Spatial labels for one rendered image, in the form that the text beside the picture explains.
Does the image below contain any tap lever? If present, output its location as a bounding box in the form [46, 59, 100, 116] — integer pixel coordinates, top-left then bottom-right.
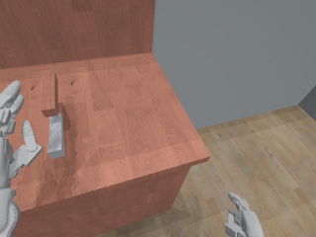
[47, 113, 65, 159]

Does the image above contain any right robot hand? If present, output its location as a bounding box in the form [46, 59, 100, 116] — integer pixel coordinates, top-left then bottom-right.
[225, 192, 265, 237]

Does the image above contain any robot left forearm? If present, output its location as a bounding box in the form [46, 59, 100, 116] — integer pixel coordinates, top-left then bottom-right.
[0, 188, 21, 237]

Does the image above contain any left robot hand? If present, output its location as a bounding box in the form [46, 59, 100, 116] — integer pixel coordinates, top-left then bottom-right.
[0, 80, 42, 190]

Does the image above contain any counter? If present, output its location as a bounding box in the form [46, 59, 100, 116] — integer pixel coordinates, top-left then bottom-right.
[0, 0, 210, 237]

